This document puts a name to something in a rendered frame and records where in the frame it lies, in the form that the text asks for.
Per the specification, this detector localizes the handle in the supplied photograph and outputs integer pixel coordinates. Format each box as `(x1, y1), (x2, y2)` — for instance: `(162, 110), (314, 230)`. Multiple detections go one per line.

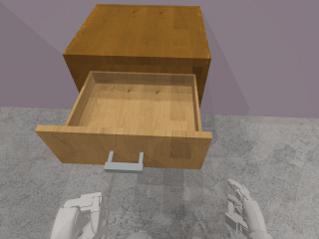
(104, 150), (144, 174)

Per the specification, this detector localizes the cabinet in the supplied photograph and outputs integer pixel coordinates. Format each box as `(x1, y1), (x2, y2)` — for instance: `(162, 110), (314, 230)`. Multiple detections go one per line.
(62, 4), (211, 108)

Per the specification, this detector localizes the left robot hand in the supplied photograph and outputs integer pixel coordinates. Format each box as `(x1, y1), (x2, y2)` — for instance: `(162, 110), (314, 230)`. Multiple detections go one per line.
(50, 192), (110, 239)

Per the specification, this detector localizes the right robot hand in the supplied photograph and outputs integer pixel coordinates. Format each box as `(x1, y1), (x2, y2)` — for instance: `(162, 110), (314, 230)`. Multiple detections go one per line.
(225, 178), (268, 239)

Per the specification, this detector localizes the drawer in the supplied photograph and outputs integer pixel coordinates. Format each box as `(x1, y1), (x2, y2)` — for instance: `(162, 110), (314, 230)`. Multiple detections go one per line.
(35, 71), (212, 170)

